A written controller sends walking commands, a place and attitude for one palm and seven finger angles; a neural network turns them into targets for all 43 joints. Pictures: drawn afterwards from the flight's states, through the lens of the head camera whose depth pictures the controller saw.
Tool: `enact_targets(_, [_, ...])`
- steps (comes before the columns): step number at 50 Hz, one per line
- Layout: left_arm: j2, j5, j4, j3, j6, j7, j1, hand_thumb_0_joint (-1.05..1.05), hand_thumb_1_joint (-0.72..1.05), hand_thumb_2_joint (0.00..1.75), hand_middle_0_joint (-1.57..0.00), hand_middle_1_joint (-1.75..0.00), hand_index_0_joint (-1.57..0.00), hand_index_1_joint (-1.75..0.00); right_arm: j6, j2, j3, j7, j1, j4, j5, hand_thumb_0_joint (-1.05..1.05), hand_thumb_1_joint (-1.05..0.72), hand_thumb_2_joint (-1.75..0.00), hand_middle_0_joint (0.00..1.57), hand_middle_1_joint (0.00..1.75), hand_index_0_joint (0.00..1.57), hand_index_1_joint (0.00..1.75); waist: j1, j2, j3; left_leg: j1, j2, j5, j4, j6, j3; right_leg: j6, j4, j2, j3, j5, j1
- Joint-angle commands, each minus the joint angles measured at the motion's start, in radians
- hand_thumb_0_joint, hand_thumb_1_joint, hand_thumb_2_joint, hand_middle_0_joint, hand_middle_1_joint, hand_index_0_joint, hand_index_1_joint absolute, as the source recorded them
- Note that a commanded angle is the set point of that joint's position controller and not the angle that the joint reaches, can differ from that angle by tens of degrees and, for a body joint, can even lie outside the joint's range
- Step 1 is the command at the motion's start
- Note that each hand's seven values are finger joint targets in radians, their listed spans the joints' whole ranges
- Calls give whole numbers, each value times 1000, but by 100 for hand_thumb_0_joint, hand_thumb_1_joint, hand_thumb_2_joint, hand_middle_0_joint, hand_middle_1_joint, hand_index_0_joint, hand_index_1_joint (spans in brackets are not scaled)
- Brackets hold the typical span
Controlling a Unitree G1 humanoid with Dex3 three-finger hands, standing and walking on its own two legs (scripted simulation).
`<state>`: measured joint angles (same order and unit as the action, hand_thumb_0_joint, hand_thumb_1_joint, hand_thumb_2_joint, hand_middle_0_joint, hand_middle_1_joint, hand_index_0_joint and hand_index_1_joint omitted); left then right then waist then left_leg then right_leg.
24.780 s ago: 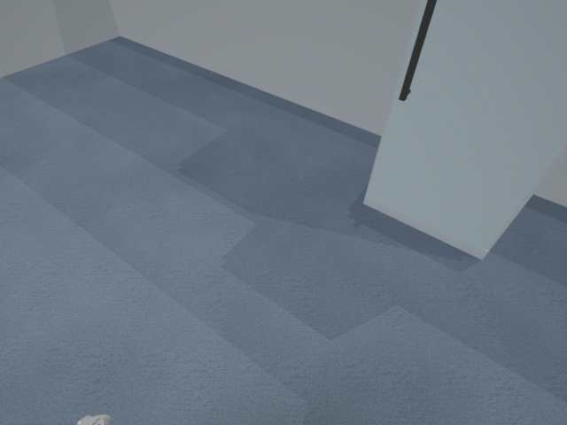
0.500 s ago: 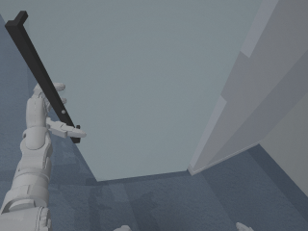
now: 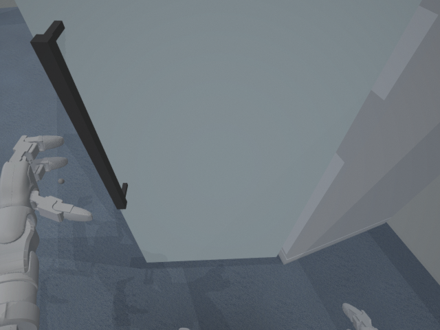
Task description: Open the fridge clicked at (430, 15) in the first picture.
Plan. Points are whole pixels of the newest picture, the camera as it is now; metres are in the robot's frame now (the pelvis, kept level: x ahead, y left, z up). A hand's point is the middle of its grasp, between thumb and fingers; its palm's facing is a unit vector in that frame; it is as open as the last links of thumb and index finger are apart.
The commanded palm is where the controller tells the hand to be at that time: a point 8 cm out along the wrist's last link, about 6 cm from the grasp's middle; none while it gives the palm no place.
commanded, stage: slip the hand off the handle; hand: left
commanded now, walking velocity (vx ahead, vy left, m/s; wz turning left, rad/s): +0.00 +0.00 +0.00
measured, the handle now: (97, 140) +0.41 +0.27 +0.11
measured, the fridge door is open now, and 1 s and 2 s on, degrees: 72 72 72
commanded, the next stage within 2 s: draw the hand back to the body in 0.72 s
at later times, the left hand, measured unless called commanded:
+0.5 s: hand (49, 226) +0.25 +0.29 +0.08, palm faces +0.35 -0.90 -0.24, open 14.6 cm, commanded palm +0.21 +0.33 +0.09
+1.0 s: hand (38, 238) +0.22 +0.28 +0.10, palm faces +0.28 -0.96 +0.01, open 14.7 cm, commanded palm +0.18 +0.32 +0.11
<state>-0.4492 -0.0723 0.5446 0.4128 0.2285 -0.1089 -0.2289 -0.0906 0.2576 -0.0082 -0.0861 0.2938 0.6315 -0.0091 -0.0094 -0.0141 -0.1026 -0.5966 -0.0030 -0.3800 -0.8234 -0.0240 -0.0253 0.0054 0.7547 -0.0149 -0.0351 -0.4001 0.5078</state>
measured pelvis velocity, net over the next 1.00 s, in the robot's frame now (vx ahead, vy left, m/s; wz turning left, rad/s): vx -0.02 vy -0.01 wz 0.03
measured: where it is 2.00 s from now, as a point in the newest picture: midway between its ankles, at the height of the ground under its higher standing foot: outside the picture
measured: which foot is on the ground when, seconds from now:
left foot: down 0.00-1.00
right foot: down 0.00-1.00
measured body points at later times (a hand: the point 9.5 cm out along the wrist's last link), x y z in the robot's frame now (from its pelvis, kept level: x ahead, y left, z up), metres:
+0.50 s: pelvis -0.02 +0.00 +0.00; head -0.01 +0.00 +0.45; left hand +0.23 +0.34 +0.09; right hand +0.14 -0.25 -0.08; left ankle +0.02 +0.10 -0.71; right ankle -0.02 -0.13 -0.71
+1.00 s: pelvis -0.02 -0.01 +0.00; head -0.02 -0.01 +0.45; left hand +0.20 +0.33 +0.11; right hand +0.16 -0.25 -0.07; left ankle +0.02 +0.10 -0.71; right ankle -0.02 -0.13 -0.71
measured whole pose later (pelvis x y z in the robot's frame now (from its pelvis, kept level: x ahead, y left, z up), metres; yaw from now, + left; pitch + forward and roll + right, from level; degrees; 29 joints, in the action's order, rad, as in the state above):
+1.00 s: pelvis -0.02 -0.01 +0.00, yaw +2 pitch +3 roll -2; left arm -0.34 -0.37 0.21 0.43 0.17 -0.30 0.10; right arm -0.26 0.25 -0.05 -0.16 0.27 0.66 -0.04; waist -0.06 -0.03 -0.09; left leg -0.51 0.00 -0.35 -0.80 0.00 -0.05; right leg -0.01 0.75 -0.02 -0.06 -0.39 0.42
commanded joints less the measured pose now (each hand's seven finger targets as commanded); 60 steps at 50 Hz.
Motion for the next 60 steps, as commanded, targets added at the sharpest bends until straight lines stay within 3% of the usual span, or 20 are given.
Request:
enact_targets(1, [-289,-22,-222,66,73,-22,-318,0,-55,20,-25,-115,-25,-115,-42,160,57,-17,22,-113,-5,0,-90,-90,20,30,20,30,18,-107,-256,245,3,363,100,0,-20,-38,-72,-25,-8,272,1])
enact_targets(4, [-214,-40,-239,22,72,-38,-202,0,-55,20,-25,-115,-25,-115,-52,153,59,-7,12,-128,-7,0,-90,-90,20,30,20,30,0,-99,-263,262,-1,371,106,5,-27,-37,-71,-26,-15,264,0])
enact_targets(9, [-214,-61,-328,54,61,-10,-76,0,-55,20,-25,-115,-25,-115,-62,152,56,4,-14,-153,-8,0,-90,-90,20,30,20,30,-20,-67,-240,224,3,325,121,4,-29,-36,-68,-26,-22,241,-19])
enact_targets(11, [-260,-61,-363,102,59,10,-31,0,-55,20,-25,-115,-25,-115,-63,153,52,3,-23,-162,-7,0,-90,-90,20,30,20,30,-34,-67,-228,189,7,293,126,2,-22,-39,-69,-26,-20,227,-44])
enact_targets(15, [-182,-54,-478,38,72,32,-1,0,-55,20,-25,-115,-25,-115,-77,137,47,5,-58,-173,-5,0,-90,-90,20,30,20,30,-18,-103,-200,209,3,241,139,4,-27,-36,-69,-26,-23,175,-8])
enact_targets(18, [-210,-59,-480,69,74,44,19,0,-55,20,-25,-115,-25,-115,-88,140,44,-7,-66,-159,-4,0,-90,-90,20,30,20,30,-12,-68,-159,176,5,156,149,0,-30,-34,-85,-25,-17,121,-2])
enact_targets(25, [-153,-75,-522,14,64,18,66,0,-55,20,-25,-115,-25,-115,-124,132,32,-28,-99,-159,-9,0,-90,-90,20,30,20,30,-15,-83,-132,175,12,65,168,-4,-32,-34,-107,-14,-7,61,-3])
enact_targets(31, [-150,-94,-555,28,62,8,167,0,-55,20,-25,-115,-25,-115,-149,133,30,-32,-107,-166,-10,0,-90,-90,20,30,20,30,-25,-47,-119,156,17,53,162,-9,-25,-30,-123,-12,0,43,-18])
enact_targets(36, [-161,-95,-614,46,61,14,228,0,-55,20,-25,-115,-25,-115,-163,128,28,-32,-114,-172,-9,0,-90,-90,20,30,20,30,-35,-77,-116,155,19,59,158,-7,-21,-31,-122,-8,4,42,-28])
enact_targets(37, [-138,-99,-621,30,60,14,247,0,-55,20,-25,-115,-25,-115,-166,124,26,-31,-118,-172,-9,0,-90,-90,20,30,20,30,-34,-82,-108,155,21,70,155,-8,-17,-29,-123,-5,5,52,-25])
enact_targets(39, [-166,-101,-601,50,60,17,185,0,-55,20,-25,-115,-25,-115,-166,130,23,-37,-115,-158,-8,0,-90,-90,20,30,20,30,-16,-43,-74,131,21,40,151,-9,-21,-25,-130,-5,10,22,-1])
enact_targets(42, [-181,-105,-583,64,63,3,164,0,-55,20,-25,-115,-25,-115,-171,130,25,-47,-116,-147,-9,0,-90,-90,20,30,20,30,-18,-60,-90,125,23,53,135,-10,-11,-24,-130,0,22,23,-9])
enact_targets(43, [-8,-373,-618,57,74,-110,53,0,-55,20,-25,-115,-25,-115,-200,129,17,-65,-127,-140,-40,0,-90,-90,20,30,20,30,14,-39,-147,170,28,64,135,5,-22,-30,-164,5,38,48,-90])
enact_targets(45, [-161,-408,-566,148,64,-220,99,0,-55,20,-25,-115,-25,-115,-231,140,11,-91,-119,-126,-42,0,-90,-90,20,30,20,30,-28,-32,-195,179,22,117,135,1,-22,-28,-162,12,66,124,-158])
enact_targets(46, [-200,-365,-542,140,42,-240,115,0,-55,20,-25,-115,-25,-115,-236,144,6,-93,-109,-125,-39,0,-90,-90,20,30,20,30,-38,-53,-183,179,19,144,146,-4,-20,-28,-149,10,53,159,-150])
enact_targets(48, [-154,-304,-578,67,-8,-240,139,0,-55,20,-25,-115,-25,-115,-249,128,3,-80,-115,-144,-38,0,-90,-90,20,30,20,30,-44,-132,-116,210,19,177,178,-5,-23,-33,-140,5,23,196,-105])
enact_targets(49, [-143,-296,-607,67,-30,-228,183,0,-55,20,-25,-115,-25,-115,-253,124,7,-72,-108,-157,-37,0,-90,-90,20,30,20,30,-51,-129,-123,227,17,194,189,-3,-26,-34,-140,1,8,208,-112])
enact_targets(51, [-134,-308,-650,98,-65,-199,282,0,-55,20,-25,-115,-25,-115,-258,125,9,-57,-107,-176,-34,0,-90,-90,20,30,20,30,-70,-82,-132,232,17,230,194,-1,-29,-34,-141,-4,-5,240,-147])
enact_targets(54, [-116,-342,-685,144,-90,-167,347,0,-55,20,-25,-115,-25,-115,-256,124,11,-41,-108,-183,-36,0,-90,-90,20,30,20,30,-74,-21,-101,218,19,227,206,7,-26,-26,-153,-7,-11,242,-149])
enact_targets(60, [-92,-323,-782,117,-114,-140,356,0,-55,20,-25,-115,-25,-115,-252,123,14,-37,-107,-184,-39,0,-90,-90,20,30,20,30,-56,-55,-78,242,18,204,218,5,-18,-25,-171,-6,-8,212,-134])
